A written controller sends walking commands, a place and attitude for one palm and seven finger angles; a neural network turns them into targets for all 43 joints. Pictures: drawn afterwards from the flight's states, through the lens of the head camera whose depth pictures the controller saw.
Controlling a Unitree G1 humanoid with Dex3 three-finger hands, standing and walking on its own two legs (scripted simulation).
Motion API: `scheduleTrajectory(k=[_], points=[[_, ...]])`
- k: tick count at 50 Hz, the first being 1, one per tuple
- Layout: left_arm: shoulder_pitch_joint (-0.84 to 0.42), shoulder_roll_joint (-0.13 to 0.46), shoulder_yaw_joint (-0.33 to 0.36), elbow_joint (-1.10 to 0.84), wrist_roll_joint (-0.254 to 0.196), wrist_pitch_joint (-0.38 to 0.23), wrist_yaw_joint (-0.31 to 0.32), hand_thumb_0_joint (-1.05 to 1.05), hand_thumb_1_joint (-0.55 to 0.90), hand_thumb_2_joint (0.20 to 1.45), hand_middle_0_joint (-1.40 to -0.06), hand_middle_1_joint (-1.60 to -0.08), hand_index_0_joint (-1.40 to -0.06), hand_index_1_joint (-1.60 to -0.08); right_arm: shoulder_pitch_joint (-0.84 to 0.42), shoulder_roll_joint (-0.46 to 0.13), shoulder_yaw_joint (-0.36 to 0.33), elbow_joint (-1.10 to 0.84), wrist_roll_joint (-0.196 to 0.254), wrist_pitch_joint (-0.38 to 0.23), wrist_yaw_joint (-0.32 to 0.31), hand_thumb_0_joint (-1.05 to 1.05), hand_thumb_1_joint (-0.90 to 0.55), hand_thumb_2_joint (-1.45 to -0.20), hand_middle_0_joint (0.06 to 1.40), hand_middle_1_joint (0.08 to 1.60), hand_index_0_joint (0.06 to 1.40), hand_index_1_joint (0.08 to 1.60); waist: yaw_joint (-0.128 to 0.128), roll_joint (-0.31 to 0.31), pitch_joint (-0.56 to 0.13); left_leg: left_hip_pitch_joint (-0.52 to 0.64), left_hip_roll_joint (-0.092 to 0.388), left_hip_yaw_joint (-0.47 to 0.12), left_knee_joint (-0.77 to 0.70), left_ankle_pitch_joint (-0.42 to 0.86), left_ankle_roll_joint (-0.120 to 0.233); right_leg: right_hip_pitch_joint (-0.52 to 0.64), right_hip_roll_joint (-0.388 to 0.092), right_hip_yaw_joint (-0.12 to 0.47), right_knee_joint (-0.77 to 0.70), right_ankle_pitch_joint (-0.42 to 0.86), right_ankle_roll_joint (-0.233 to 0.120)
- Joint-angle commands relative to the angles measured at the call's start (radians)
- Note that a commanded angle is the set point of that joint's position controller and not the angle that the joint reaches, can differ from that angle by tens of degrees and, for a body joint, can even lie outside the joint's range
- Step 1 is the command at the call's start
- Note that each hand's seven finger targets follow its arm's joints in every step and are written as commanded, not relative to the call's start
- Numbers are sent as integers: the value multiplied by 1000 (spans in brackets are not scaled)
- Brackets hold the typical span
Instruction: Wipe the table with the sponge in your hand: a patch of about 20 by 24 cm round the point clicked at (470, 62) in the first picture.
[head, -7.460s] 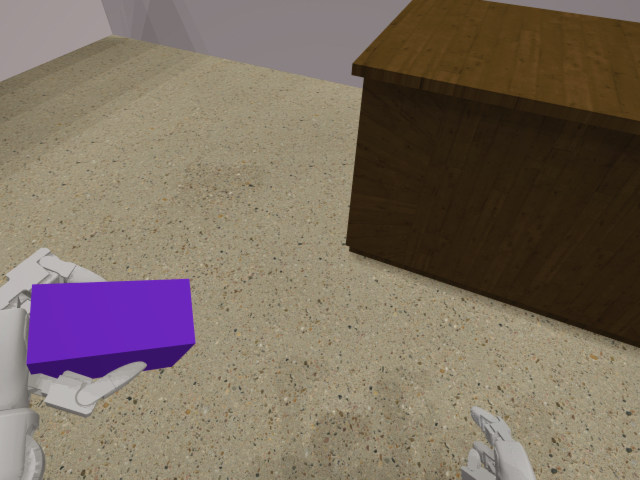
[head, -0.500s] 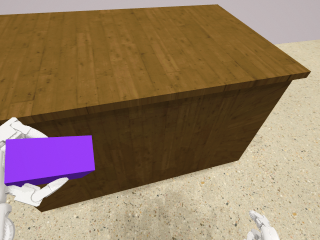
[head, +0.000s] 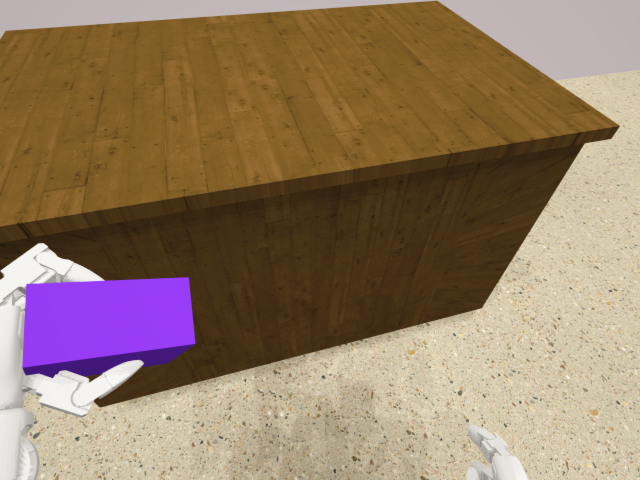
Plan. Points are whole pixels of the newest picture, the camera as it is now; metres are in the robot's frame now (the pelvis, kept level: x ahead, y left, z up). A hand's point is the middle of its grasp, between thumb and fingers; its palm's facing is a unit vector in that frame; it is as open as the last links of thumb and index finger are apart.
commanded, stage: come to a stop and stand still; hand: left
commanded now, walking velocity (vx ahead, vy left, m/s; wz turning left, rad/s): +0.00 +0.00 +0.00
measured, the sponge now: (134, 328) +0.22 +0.20 +0.14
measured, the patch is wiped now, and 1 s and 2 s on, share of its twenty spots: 0.00 0.00 0.00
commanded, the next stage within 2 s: look again from close up in 0.10 s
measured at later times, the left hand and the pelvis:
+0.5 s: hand (98, 314) +0.23 +0.23 +0.16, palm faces +0.30 -0.88 -0.37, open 10.1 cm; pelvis -0.01 +0.00 +0.00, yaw -4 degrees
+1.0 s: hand (39, 304) +0.23 +0.29 +0.16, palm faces +0.36 -0.84 -0.41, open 10.1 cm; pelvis +0.01 +0.04 +0.00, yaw -3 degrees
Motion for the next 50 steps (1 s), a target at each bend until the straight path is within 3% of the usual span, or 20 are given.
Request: scheduleTrajectory(k=[1, 6, 9, 10, 11, 12, 13, 18, 22, 25, 29, 31, 33, 35, 38, 39, 40, 42, 45, 50], points=[[-90, 164, 134, -187, 4, -67, 19, 0, 100, 1300, -1200, -1600, -1200, -1600, -113, -122, -53, -169, 24, -64, -14, 0, -900, -900, 200, 300, 200, 300, 7, 184, -78, -338, 197, -179, -292, -335, 77, 326, -72, 131, 119, -122, 84], [-108, 141, 112, -137, 10, -65, -1, 0, 100, 1300, -1200, -1600, -1200, -1600, -109, -124, -55, -159, 36, -96, -9, 0, -900, -900, 200, 300, 200, 300, 3, 122, -40, -364, 166, -119, -215, -285, 55, 310, -83, 139, 94, -107, 83], [-134, 162, 126, -146, 14, -71, -1, 0, 100, 1300, -1200, -1600, -1200, -1600, -101, -123, -57, -149, 29, -107, -5, 0, -900, -900, 200, 300, 200, 300, 4, -6, -39, -294, 85, -69, -81, -262, 33, 211, -148, 257, -54, -248, 57], [-1202, 987, 697, -392, 137, -167, -7, 0, 100, 1300, -1200, -1600, -1200, -1600, 83, -121, -66, -94, -5, -173, -6, 0, -900, -900, 200, 300, 200, 300, 2, -146, 31, -172, -11, 33, 71, -39, 18, 50, -113, 280, -150, -124, 202], [-635, 400, 319, 180, 26, -139, -58, 0, 100, 1300, -1200, -1600, -1200, -1600, -18, -30, -35, -63, 17, -164, -5, 0, -900, -900, 200, 300, 200, 300, 14, -117, -250, -61, -48, 3, 122, -110, 33, 133, -235, 261, -156, -322, 108], [-413, 207, 217, 253, -36, -99, -64, 0, 100, 1300, -1200, -1600, -1200, -1600, -79, -58, -46, -126, 50, -167, 0, 0, -900, -900, 200, 300, 200, 300, 41, 31, -194, 46, -57, 13, 95, -148, 21, 67, -197, 386, -189, -436, 64], [-403, 176, 136, 127, -30, -131, -81, 0, 100, 1300, -1200, -1600, -1200, -1600, -58, -91, -55, -168, 39, -164, 5, 0, -900, -900, 200, 300, 200, 300, 41, 46, -136, -9, -69, 46, 117, -215, 21, 37, -236, 453, -280, -561, 89], [-239, 156, 93, -11, -29, -135, -71, 0, 100, 1300, -1200, -1600, -1200, -1600, -68, -110, -39, -186, 37, -164, 45, 0, -900, -900, 200, 300, 200, 300, 45, -68, -129, -32, -29, 28, -59, -145, 25, 186, -142, 230, -170, -393, 98], [-316, 277, 218, -102, -22, -135, -60, 0, 100, 1300, -1200, -1600, -1200, -1600, -94, -131, -35, -213, 38, -171, 47, 0, -900, -900, 200, 300, 200, 300, 49, 104, -48, -234, 59, -80, -228, -251, 54, 271, -75, 198, 19, -308, 90], [-254, 226, 204, -77, -18, -134, -76, 0, 100, 1300, -1200, -1600, -1200, -1600, -103, -121, -40, -237, 41, -172, 51, 0, -900, -900, 200, 300, 200, 300, 54, 133, -54, -341, 95, -90, -250, -327, 68, 353, -63, 164, 122, -215, 90], [-262, 213, 189, -120, -15, -138, -82, 0, 100, 1300, -1200, -1600, -1200, -1600, -92, -126, -45, -244, 29, -188, 55, 0, -900, -900, 200, 300, 200, 300, 54, 55, -63, -314, 31, -45, -126, -332, 60, 323, -98, 238, 14, -356, 70], [-238, 201, 161, -149, -13, -136, -81, 0, 100, 1300, -1200, -1600, -1200, -1600, -68, -131, -58, -233, 23, -189, 53, 0, -900, -900, 200, 300, 200, 300, 52, -101, -96, -228, -65, 20, 171, -259, 45, 205, -219, 432, -199, -602, 35], [-266, 194, 147, -172, -5, -127, -71, 0, 100, 1300, -1200, -1600, -1200, -1600, -60, -131, -62, -198, 15, -182, 55, 0, -900, -900, 200, 300, 200, 300, 30, -162, -119, -195, -59, -5, 429, -200, 35, 97, -357, 574, -280, -677, -47], [-236, 186, 147, -184, -9, -119, -61, 0, 100, 1300, -1200, -1600, -1200, -1600, -56, -122, -55, -179, 4, -177, 48, 0, -900, -900, 200, 300, 200, 300, 16, -66, -127, -152, -24, -15, 395, -191, 29, 26, -338, 502, -231, -605, -91], [-221, 179, 152, -191, -19, -112, -62, 0, 100, 1300, -1200, -1600, -1200, -1600, -36, -116, -49, -175, 8, -170, 48, 0, -900, -900, 200, 300, 200, 300, -10, -6, -147, 77, -38, 46, 12, -187, 39, -74, -213, 294, -81, -536, -25], [-233, 178, 146, -193, -22, -115, -65, 0, 100, 1300, -1200, -1600, -1200, -1600, -38, -132, -48, -178, 11, -172, 46, 0, -900, -900, 200, 300, 200, 300, -17, 102, -116, 84, -12, 2, -111, -271, 58, -85, -107, 202, 88, -493, 17], [-258, 172, 152, -196, -26, -120, -66, 0, 100, 1300, -1200, -1600, -1200, -1600, -64, -153, -54, -189, 21, -176, 45, 0, -900, -900, 200, 300, 200, 300, -8, 262, -76, -25, 152, -218, -254, -439, 124, -64, 6, 90, 380, -381, 67], [-305, 235, 204, -171, -26, -118, -72, 0, 100, 1300, -1200, -1600, -1200, -1600, -74, -118, -58, -190, 35, -183, 59, 0, -900, -900, 200, 300, 200, 300, -18, 304, -2, -176, 272, -346, -372, -513, 219, -163, 41, 71, 850, -374, 83], [-216, 162, 140, -125, -8, -115, -71, 0, 100, 1300, -1200, -1600, -1200, -1600, -77, -142, -67, -189, 33, -184, 68, 0, -900, -900, 200, 300, 200, 300, -9, 86, 45, -54, 252, -264, -267, -168, 217, -280, -78, 95, 660, -257, 42], [-223, 201, 165, -220, 2, -120, -46, 0, 100, 1300, -1200, -1600, -1200, -1600, -96, -152, -59, -205, 20, -185, 66, 0, -900, -900, 200, 300, 200, 300, 16, 140, -127, -96, 169, -82, -111, -30, 102, 179, -44, -38, 146, -187, 30]])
